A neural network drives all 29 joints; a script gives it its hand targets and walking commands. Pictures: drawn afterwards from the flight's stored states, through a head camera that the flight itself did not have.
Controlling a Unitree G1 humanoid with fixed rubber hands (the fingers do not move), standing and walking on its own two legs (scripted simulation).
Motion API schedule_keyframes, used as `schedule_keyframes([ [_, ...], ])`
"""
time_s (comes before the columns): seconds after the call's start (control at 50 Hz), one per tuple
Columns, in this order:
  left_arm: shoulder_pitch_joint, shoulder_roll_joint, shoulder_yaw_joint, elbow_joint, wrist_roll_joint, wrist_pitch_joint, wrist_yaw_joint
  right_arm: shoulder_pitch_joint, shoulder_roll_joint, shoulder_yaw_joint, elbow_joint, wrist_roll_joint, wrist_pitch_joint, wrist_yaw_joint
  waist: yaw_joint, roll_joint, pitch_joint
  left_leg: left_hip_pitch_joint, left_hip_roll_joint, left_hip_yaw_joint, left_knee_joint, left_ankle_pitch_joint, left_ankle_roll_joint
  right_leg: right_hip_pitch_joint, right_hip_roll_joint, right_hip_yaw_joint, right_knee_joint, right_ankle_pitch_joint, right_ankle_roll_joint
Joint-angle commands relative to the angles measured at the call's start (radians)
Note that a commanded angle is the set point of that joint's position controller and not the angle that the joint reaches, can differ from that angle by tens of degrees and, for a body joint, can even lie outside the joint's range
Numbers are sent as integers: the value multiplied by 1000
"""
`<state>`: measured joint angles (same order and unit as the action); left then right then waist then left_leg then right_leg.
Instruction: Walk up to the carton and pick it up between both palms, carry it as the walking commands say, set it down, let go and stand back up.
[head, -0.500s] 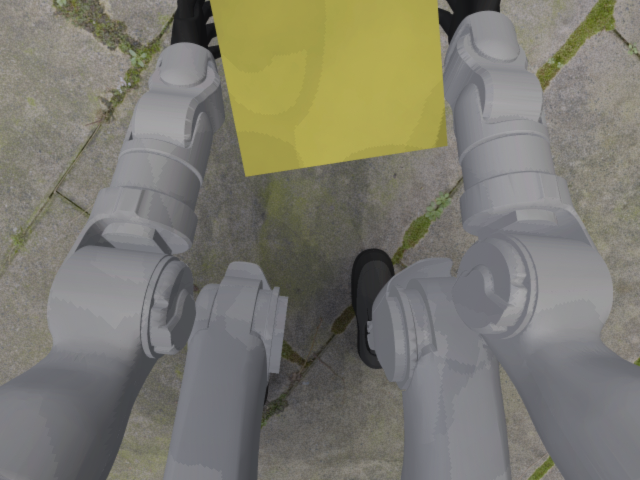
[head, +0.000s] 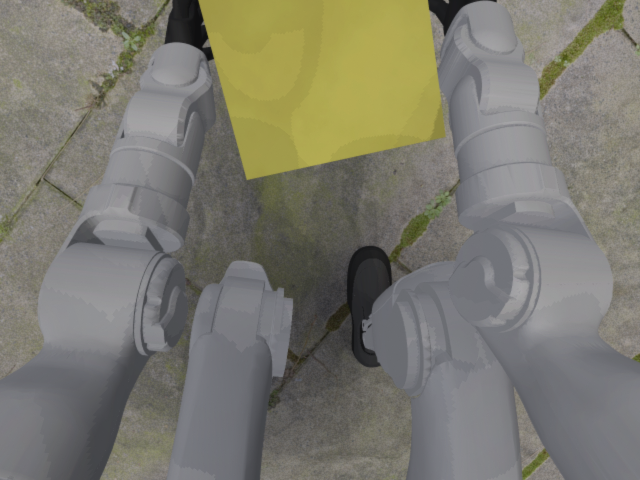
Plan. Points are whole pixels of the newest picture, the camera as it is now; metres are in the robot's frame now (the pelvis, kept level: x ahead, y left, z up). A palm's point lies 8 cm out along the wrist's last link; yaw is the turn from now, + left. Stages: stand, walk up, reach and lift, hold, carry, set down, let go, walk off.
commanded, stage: set down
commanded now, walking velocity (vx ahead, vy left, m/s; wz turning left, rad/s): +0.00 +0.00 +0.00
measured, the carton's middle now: (333, 49) +0.54 -0.04 -0.22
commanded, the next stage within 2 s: none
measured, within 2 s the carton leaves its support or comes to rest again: rests again in 1.68 s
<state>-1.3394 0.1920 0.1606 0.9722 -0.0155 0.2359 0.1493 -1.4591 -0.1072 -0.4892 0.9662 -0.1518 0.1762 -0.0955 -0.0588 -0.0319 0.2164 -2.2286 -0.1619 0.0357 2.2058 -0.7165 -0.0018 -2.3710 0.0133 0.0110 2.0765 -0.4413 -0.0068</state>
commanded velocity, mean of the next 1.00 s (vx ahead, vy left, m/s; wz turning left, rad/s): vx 0.00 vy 0.00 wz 0.00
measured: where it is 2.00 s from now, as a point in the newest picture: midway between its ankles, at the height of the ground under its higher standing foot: (307, 347)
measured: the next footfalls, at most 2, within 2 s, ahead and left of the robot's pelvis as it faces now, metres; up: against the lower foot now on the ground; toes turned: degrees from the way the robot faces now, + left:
none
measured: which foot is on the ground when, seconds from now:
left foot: down 0.00-1.00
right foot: down 0.00-1.00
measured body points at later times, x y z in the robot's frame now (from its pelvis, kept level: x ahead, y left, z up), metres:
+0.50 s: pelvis +0.00 +0.00 +0.00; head +0.37 +0.00 +0.26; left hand +0.54 +0.10 -0.19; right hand +0.56 -0.16 -0.15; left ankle +0.07 +0.10 -0.35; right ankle +0.14 -0.12 -0.35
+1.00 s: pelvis +0.00 +0.00 +0.00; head +0.37 +0.00 +0.25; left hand +0.54 +0.10 -0.20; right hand +0.56 -0.18 -0.16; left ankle +0.07 +0.10 -0.35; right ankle +0.14 -0.12 -0.35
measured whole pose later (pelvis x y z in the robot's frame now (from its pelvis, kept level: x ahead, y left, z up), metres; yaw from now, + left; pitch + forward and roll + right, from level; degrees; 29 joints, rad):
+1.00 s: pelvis +0.00 +0.00 +0.00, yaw +0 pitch +41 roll +1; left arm -1.37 0.19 0.19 1.03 0.04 0.16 0.08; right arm -1.47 -0.17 -0.50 1.05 -0.11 0.09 -0.03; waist -0.06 -0.03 0.26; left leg -2.21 -0.16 0.03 2.23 -0.73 0.00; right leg -2.35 0.01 0.01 2.10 -0.46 0.00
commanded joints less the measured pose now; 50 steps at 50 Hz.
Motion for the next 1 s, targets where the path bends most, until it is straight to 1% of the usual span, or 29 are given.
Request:
schedule_keyframes([
  [0.0, -807, -881, -327, -381, -92, -128, -251, -225, 967, 335, 158, 78, 41, 267, -12, 186, -1085, 284, 13, -22, -260, 454, -41, 824, 104, 0, 13, 409, -30],
  [0.02, -791, -902, -326, -361, -100, -123, -253, -239, 960, 327, 150, 75, 38, 268, -24, 181, -1067, 266, 11, -33, -262, 451, -39, 802, 105, -2, 15, 402, -32],
  [0.04, -767, -901, -322, -352, -86, -126, -246, -246, 963, 332, 131, 83, 32, 271, -3, 203, -1076, 307, 11, -34, -270, 469, -38, 782, 107, -7, 14, 394, -24],
  [0.06, -743, -902, -305, -323, -82, -123, -249, -239, 956, 339, 140, 77, 34, 271, -1, 162, -1045, 279, 7, -37, -267, 455, -37, 790, 104, -3, 10, 396, -23],
  [0.08, -723, -899, -294, -301, -70, -120, -247, -249, 954, 330, 139, 83, 30, 272, 11, 172, -1046, 280, 10, -35, -270, 434, -34, 800, 104, -2, 11, 383, -24],
  [0.1, -752, -888, -303, -324, -86, -126, -247, -244, 952, 331, 139, 77, 32, 271, -23, 151, -1048, 274, 13, -42, -261, 445, -35, 795, 102, 1, 16, 389, -25],
  [0.12, -742, -888, -294, -319, -79, -127, -253, -220, 953, 323, 153, 68, 33, 272, -7, 160, -1013, 250, 10, -34, -266, 436, -34, 785, 100, 0, 10, 385, -26],
  [0.14, -751, -878, -291, -318, -81, -128, -251, -232, 940, 309, 161, 67, 31, 275, -21, 158, -1027, 273, 13, -41, -263, 446, -31, 763, 102, -8, 17, 376, -25],
  [0.24, -756, -860, -280, -290, -71, -125, -252, -223, 916, 294, 185, 60, 34, 279, -7, 179, -975, 248, 13, -31, -266, 395, -35, 761, 99, 3, 10, 339, -29],
  [0.26, -729, -852, -269, -288, -71, -129, -251, -243, 909, 310, 176, 62, 33, 279, 0, 145, -972, 241, 12, -36, -268, 401, -33, 769, 96, -1, 9, 345, -21],
  [0.3, -729, -834, -235, -260, -46, -119, -254, -259, 897, 284, 189, 51, 37, 282, 9, 143, -914, 209, 15, -42, -278, 357, -20, 731, 96, -2, 11, 304, -24],
  [0.32, -719, -836, -245, -253, -38, -118, -257, -259, 902, 292, 171, 63, 33, 283, 16, 167, -920, 213, 15, -33, -273, 351, -19, 728, 101, 5, 10, 304, -25],
  [0.4, -720, -844, -251, -262, -53, -122, -260, -239, 873, 279, 191, 42, 30, 286, -22, 144, -915, 226, 15, -43, -267, 384, -25, 724, 92, -4, 11, 314, -25],
  [0.48, -697, -836, -240, -248, -37, -118, -264, -232, 889, 270, 186, 40, 27, 288, -17, 154, -914, 224, 20, -45, -265, 405, -25, 716, 92, -5, 14, 328, -22],
  [0.5, -703, -816, -236, -236, -24, -118, -262, -211, 893, 264, 210, 39, 29, 290, 6, 153, -901, 211, 19, -42, -263, 403, -25, 723, 90, 3, 17, 336, -23],
  [0.52, -676, -832, -232, -234, -20, -119, -262, -213, 880, 255, 205, 34, 28, 292, -11, 164, -901, 228, 20, -44, -270, 408, -27, 700, 93, -7, 14, 319, -20],
  [0.58, -658, -818, -221, -215, -13, -122, -268, -221, 875, 264, 185, 32, 22, 287, 2, 159, -897, 192, 17, -33, -256, 396, -25, 732, 90, 7, 13, 341, -18],
  [0.6, -674, -827, -226, -235, -23, -123, -269, -203, 878, 268, 201, 32, 24, 283, -18, 146, -910, 196, 23, -38, -257, 387, -24, 742, 92, 4, 13, 338, -20],
  [0.62, -653, -821, -228, -227, -17, -123, -269, -203, 863, 268, 197, 36, 19, 282, -6, 143, -913, 213, 20, -49, -256, 410, -25, 730, 90, -5, 26, 341, -16],
  [0.64, -661, -829, -235, -229, -21, -127, -268, -178, 861, 252, 221, 23, 18, 282, -26, 161, -901, 211, 22, -44, -252, 423, -30, 714, 91, -2, 20, 340, -19],
  [0.66, -672, -783, -220, -224, -5, -122, -267, -188, 858, 250, 221, 29, 23, 281, 0, 163, -886, 189, 22, -31, -252, 388, -30, 728, 92, 8, 13, 337, -21],
  [0.7, -645, -781, -222, -223, -12, -127, -267, -184, 838, 257, 209, 25, 18, 278, -17, 134, -893, 189, 21, -37, -248, 394, -30, 745, 86, 6, 16, 344, -16],
  [0.72, -642, -763, -205, -211, -6, -125, -264, -199, 834, 257, 206, 28, 17, 276, 6, 131, -899, 175, 22, -35, -252, 402, -29, 755, 85, 3, 22, 359, -13],
  [0.74, -649, -753, -201, -218, -12, -127, -261, -184, 811, 247, 217, 27, 15, 270, -10, 119, -894, 173, 24, -38, -258, 370, -27, 762, 87, -1, 17, 337, -16],
  [0.76, -641, -735, -206, -212, -5, -126, -258, -202, 765, 229, 194, 31, 4, 266, -1, 177, -897, 180, 27, -31, -258, 367, -30, 737, 91, 2, 18, 328, -17],
  [0.88, -571, -548, -145, -181, 8, -144, -212, -136, 577, 190, 233, 20, -21, 219, 1, 119, -909, 214, 36, -33, -256, 374, -37, 771, 76, 0, 5, 336, -3],
  [0.94, -518, -397, -114, -166, 35, -153, -171, -119, 415, 167, 228, 43, -45, 182, 24, 165, -916, 273, 50, -35, -263, 375, -40, 758, 70, 0, 15, 316, 7],
  [0.96, -498, -292, -75, -156, 43, -161, -147, -118, 310, 143, 248, 41, -55, 160, 29, 134, -929, 270, 46, -37, -264, 362, -37, 770, 67, -5, 16, 308, 12],
  [0.98, -496, -192, -65, -155, 36, -167, -124, -106, 209, 141, 235, 54, -70, 130, 35, 147, -944, 277, 52, -29, -260, 347, -44, 805, 64, 1, 13, 307, 11],
])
